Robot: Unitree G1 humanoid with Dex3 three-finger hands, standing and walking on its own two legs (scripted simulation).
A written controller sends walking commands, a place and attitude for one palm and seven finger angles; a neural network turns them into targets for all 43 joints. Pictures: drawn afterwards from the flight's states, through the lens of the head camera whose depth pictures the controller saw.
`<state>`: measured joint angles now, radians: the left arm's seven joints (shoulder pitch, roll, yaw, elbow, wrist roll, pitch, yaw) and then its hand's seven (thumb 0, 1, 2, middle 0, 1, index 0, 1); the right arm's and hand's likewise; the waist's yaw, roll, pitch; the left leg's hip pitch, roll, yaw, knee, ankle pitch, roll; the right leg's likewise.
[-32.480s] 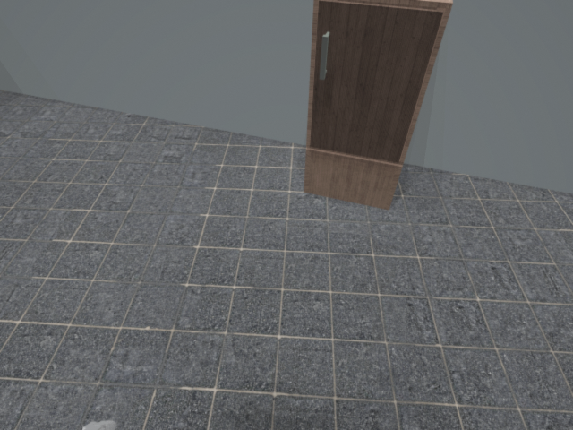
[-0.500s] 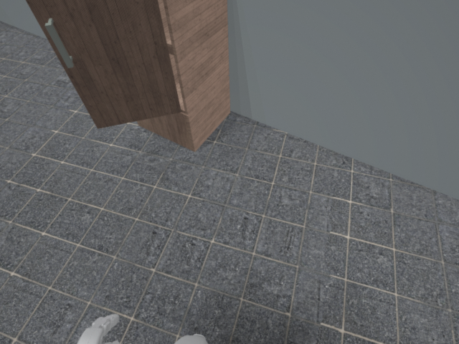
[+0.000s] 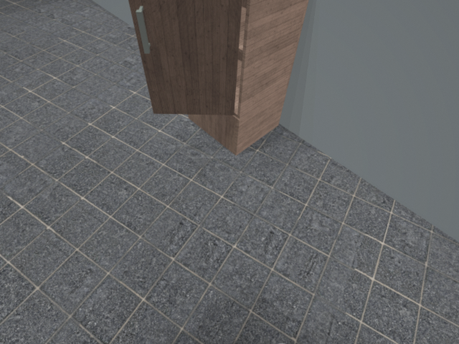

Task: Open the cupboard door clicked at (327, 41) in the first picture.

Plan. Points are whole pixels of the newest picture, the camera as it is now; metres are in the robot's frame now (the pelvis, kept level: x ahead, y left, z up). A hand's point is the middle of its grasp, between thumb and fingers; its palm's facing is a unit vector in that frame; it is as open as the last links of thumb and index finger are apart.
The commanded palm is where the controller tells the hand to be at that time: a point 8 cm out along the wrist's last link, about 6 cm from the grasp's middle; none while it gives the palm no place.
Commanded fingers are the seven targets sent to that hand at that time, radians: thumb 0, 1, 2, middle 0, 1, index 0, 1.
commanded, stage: take the last steps up to it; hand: left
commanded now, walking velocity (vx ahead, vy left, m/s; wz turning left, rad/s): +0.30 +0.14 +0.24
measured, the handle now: (144, 30) +1.11 +0.42 -0.03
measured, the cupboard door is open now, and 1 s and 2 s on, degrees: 47 47 47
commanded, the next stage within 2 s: come to a stop and stand still in 1.52 s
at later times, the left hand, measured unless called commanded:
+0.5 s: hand out of the picture -0.01 +0.18 -0.17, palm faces +0.27 -0.95 -0.15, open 7.4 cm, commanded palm none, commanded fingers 0.00 0.90 0.90 -0.20 -0.30 -0.20 -0.30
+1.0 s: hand (133, 218) +0.39 +0.27 -0.15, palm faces +0.07 -0.97 -0.22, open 7.4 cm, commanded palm none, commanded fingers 0.00 0.90 0.90 -0.20 -0.30 -0.20 -0.30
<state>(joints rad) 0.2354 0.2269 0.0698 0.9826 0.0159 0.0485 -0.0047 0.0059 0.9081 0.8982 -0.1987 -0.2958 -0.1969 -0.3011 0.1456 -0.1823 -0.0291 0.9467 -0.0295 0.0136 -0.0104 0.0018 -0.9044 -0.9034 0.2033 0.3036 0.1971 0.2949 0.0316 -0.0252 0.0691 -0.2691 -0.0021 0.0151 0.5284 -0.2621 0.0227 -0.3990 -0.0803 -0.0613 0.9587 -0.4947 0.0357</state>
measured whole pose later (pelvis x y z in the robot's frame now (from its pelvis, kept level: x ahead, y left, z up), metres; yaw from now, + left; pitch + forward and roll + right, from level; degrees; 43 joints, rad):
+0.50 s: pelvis +0.11 +0.04 +0.00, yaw +9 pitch +1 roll +1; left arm 0.46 0.13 0.04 1.12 0.03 -0.05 0.00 0.00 0.90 0.90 -0.20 -0.30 -0.20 -0.30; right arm 0.15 -0.21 -0.05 1.00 -0.02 0.01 0.04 0.01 -0.91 -0.90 0.20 0.30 0.19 0.29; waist 0.07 -0.04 0.06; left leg -0.43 0.04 0.11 0.59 -0.23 0.00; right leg 0.00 -0.18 -0.19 0.42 -0.40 0.10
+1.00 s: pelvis +0.27 +0.08 -0.01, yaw +4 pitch +0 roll +1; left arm 0.11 0.17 0.05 0.94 0.02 -0.06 -0.02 0.00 0.91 0.90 -0.20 -0.30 -0.19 -0.30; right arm 0.37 -0.18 -0.04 1.12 -0.03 -0.02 0.00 0.00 -0.91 -0.90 0.20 0.30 0.20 0.29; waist -0.03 0.03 0.04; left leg -0.20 0.03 0.14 0.73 -0.47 0.01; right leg -0.33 -0.06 -0.12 0.61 -0.28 -0.04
